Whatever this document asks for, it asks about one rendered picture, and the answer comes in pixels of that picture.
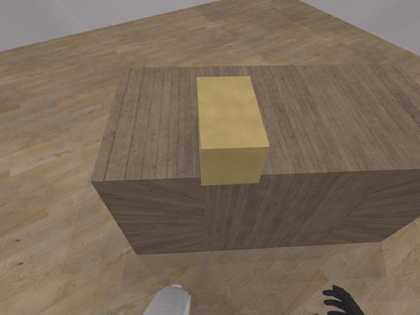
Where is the left robot thigh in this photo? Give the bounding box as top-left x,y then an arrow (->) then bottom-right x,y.
143,287 -> 191,315

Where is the carton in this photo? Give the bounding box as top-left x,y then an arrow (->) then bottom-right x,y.
197,76 -> 270,186

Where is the right robot hand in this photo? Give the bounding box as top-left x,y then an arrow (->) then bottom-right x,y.
322,285 -> 365,315

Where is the pedestal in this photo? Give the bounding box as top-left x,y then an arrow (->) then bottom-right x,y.
91,64 -> 420,255

